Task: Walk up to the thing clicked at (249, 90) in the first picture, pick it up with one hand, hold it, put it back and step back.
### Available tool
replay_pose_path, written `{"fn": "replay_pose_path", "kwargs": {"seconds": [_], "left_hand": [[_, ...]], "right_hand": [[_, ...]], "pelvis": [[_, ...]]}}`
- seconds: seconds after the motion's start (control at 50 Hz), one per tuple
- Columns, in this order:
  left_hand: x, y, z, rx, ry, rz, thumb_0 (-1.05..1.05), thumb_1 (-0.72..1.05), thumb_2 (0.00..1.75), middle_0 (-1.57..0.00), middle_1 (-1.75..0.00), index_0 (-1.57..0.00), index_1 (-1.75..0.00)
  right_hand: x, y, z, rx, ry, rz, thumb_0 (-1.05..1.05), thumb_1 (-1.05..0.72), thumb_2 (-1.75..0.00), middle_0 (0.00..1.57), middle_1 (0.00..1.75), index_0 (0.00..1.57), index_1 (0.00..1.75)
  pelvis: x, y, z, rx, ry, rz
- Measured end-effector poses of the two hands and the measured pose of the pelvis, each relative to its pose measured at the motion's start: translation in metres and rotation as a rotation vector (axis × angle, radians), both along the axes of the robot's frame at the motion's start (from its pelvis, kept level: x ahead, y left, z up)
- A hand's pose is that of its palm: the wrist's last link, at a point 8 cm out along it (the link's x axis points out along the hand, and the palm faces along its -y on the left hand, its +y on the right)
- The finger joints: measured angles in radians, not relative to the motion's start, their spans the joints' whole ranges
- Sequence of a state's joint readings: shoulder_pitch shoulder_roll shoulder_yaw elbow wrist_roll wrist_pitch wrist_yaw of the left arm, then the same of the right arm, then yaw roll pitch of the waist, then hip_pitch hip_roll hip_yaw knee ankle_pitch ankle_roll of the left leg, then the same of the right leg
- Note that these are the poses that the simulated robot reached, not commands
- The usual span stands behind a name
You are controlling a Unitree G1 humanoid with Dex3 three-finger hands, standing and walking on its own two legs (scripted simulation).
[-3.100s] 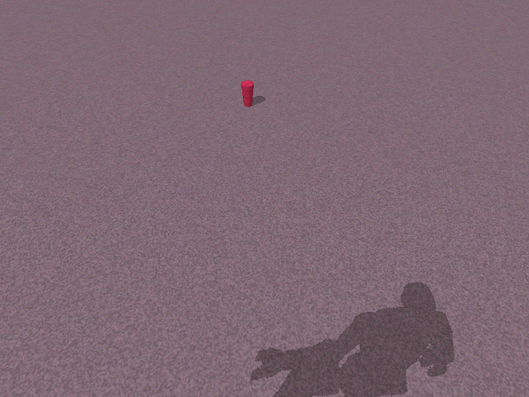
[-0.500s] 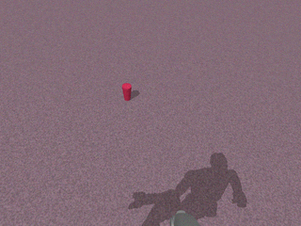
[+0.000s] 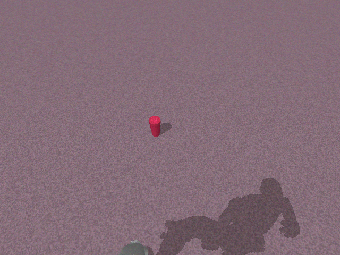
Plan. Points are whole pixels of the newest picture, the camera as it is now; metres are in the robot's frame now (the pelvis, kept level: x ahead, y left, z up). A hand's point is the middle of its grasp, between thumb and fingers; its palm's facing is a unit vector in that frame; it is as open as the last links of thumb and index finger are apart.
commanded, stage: walk up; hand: left
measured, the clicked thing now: (155, 127) +1.07 +0.15 -0.69
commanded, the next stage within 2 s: none
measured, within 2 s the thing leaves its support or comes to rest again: neither
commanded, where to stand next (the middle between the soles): +0.68 -0.01 m, yaw +1 degrees
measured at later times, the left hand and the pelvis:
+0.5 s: hand (83, 200) +0.30 +0.28 -0.14, palm faces -0.09 -0.92 -0.37, open 7.4 cm; pelvis +0.21 +0.00 -0.01, yaw -1 degrees
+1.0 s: hand (97, 166) +0.43 +0.28 -0.17, palm faces -0.01 -0.94 -0.35, open 7.4 cm; pelvis +0.40 +0.00 -0.02, yaw +1 degrees
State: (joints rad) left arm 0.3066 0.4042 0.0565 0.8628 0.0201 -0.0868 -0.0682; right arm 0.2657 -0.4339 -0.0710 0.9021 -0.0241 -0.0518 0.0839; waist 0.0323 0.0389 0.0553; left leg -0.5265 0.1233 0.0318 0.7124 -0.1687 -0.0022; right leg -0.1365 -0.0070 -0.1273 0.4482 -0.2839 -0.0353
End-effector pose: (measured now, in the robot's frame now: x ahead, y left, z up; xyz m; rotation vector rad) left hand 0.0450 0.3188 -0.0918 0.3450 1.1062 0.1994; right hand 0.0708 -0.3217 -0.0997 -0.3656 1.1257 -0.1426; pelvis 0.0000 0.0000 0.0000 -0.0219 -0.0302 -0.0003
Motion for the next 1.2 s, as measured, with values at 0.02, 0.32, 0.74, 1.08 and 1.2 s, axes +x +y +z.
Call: {"fn": "replay_pose_path", "kwargs": {"seconds": [0.02, 0.32, 0.74, 1.08, 1.2], "left_hand": [[0.003, 0.004, -0.004, -0.003, 0.013, 0.011, 0.01, 0.90, 0.89, -0.20, -0.30, -0.21, -0.30], [0.137, 0.028, -0.029, -0.041, 0.089, -0.020, 0.01, 0.91, 0.89, -0.20, -0.30, -0.20, -0.30], [0.322, -0.029, 0.011, 0.040, -0.027, -0.020, 0.01, 0.90, 0.89, -0.20, -0.30, -0.20, -0.30], [0.414, 0.005, -0.037, -0.029, 0.099, 0.018, 0.01, 0.91, 0.89, -0.20, -0.30, -0.20, -0.30], [0.468, -0.001, -0.026, -0.033, 0.069, -0.021, 0.01, 0.91, 0.89, -0.20, -0.30, -0.20, -0.30]], "right_hand": [[0.013, 0.002, 0.001, -0.007, 0.001, 0.007, 0.00, -0.90, -0.90, 0.20, 0.30, 0.20, 0.30], [0.138, 0.033, 0.020, -0.052, -0.091, -0.026, 0.00, -0.90, -0.90, 0.21, 0.30, 0.21, 0.30], [0.284, -0.024, -0.019, 0.030, 0.031, -0.040, 0.01, -0.90, -0.90, 0.20, 0.30, 0.20, 0.30], [0.437, 0.010, 0.012, -0.057, -0.082, -0.010, 0.00, -0.90, -0.90, 0.21, 0.30, 0.21, 0.30], [0.450, 0.004, 0.014, -0.054, -0.042, -0.028, 0.00, -0.90, -0.90, 0.21, 0.30, 0.21, 0.30]], "pelvis": [[0.010, 0.002, -0.001, -0.005, 0.000, 0.003], [0.139, 0.029, -0.004, 0.031, -0.014, -0.015], [0.303, -0.026, -0.002, 0.026, -0.008, -0.003], [0.429, 0.006, -0.011, 0.019, -0.016, 0.017], [0.463, 0.002, -0.004, 0.034, -0.019, 0.005]]}}
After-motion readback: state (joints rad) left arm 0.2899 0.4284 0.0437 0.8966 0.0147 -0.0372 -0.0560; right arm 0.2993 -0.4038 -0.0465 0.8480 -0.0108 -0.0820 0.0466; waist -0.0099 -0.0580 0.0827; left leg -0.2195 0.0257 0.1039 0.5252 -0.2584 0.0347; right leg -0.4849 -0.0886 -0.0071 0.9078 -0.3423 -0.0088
